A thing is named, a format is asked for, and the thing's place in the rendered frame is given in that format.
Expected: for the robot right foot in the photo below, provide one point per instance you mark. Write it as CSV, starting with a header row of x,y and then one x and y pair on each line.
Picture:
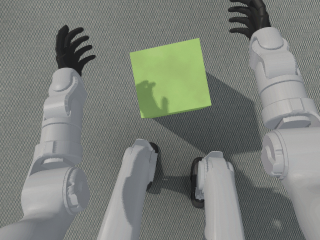
x,y
197,203

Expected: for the right robot forearm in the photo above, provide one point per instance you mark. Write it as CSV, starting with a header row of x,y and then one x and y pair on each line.
x,y
280,84

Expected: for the left robot hand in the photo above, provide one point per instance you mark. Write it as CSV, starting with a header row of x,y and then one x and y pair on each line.
x,y
66,56

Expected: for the right robot hand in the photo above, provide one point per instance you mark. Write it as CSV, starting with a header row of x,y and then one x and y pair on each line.
x,y
257,17

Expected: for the left robot forearm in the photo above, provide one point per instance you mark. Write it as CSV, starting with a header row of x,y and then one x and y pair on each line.
x,y
60,141

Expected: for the robot right shin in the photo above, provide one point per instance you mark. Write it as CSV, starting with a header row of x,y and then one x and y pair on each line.
x,y
216,154

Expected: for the left robot upper arm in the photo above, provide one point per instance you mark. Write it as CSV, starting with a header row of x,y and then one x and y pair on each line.
x,y
51,199

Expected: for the carton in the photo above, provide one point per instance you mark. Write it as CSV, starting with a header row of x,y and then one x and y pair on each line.
x,y
170,79

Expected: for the right robot upper arm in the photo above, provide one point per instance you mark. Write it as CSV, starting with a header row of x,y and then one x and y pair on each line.
x,y
293,156

